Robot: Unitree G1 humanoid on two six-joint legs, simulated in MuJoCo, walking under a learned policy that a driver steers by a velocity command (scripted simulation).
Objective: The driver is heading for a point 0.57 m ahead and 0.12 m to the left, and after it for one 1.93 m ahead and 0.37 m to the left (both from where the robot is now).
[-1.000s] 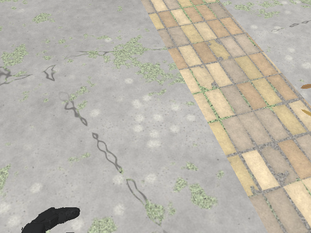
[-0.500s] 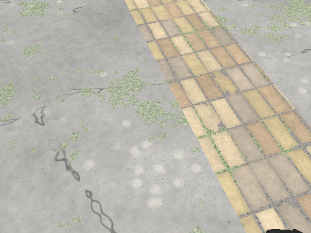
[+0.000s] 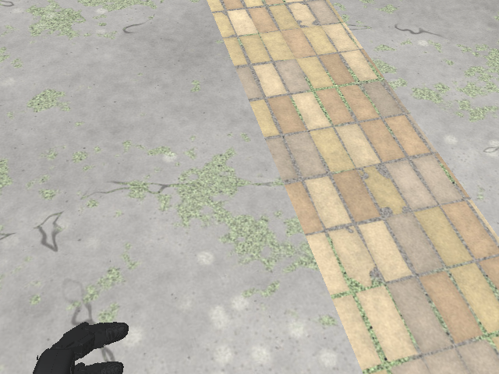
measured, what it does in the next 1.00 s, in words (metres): walks ahead, turning left: right foot, then left foot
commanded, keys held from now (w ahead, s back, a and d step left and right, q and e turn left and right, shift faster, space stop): w+q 0.66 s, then q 0.14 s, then no key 0.02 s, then e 0.18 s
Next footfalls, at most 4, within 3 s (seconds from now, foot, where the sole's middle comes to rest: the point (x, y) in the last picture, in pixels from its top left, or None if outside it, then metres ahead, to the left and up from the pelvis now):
0.08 right None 0.20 -0.13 -0.78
0.58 left None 0.41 0.20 -0.78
1.02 right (184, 301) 0.68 0.12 -0.78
1.42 left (114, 360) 0.53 0.31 -0.78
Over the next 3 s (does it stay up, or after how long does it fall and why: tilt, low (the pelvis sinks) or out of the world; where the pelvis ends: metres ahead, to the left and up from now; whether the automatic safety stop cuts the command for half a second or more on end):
stays up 0.83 0.05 0.00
